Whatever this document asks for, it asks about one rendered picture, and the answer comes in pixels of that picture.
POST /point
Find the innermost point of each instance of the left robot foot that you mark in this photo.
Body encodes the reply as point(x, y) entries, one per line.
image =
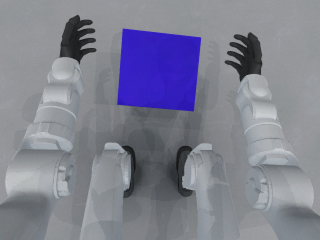
point(130, 152)

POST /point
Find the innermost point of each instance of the robot right upper arm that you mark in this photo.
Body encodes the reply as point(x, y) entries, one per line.
point(284, 195)

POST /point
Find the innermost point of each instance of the robot left forearm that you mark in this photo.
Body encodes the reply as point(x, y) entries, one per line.
point(53, 126)

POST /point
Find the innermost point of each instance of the robot right hand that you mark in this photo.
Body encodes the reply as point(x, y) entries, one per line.
point(251, 62)

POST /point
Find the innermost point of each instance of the robot right forearm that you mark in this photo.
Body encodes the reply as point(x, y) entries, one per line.
point(265, 140)

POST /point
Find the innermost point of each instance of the right robot shin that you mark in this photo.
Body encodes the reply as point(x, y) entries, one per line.
point(202, 146)

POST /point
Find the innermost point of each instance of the robot left hand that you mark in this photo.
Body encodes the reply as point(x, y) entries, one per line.
point(70, 45)

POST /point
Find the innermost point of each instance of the robot left upper arm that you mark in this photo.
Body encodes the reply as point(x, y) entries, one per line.
point(37, 180)

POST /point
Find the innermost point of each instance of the carton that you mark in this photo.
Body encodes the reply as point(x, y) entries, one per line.
point(158, 70)

